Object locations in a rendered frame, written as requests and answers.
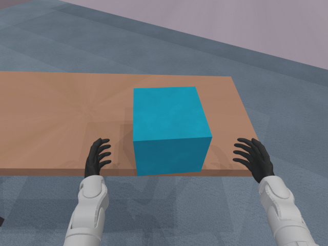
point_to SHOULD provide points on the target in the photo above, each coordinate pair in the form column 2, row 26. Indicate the carton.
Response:
column 170, row 130

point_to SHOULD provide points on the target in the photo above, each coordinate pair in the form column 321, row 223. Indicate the robot right forearm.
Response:
column 284, row 218

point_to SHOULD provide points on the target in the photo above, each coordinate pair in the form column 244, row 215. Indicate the robot left forearm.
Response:
column 87, row 221

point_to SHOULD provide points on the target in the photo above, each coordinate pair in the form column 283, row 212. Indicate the table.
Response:
column 50, row 120

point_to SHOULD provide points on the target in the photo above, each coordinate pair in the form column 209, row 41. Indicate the right robot hand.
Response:
column 258, row 159

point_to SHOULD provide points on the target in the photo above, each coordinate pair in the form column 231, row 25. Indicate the left robot hand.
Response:
column 92, row 163

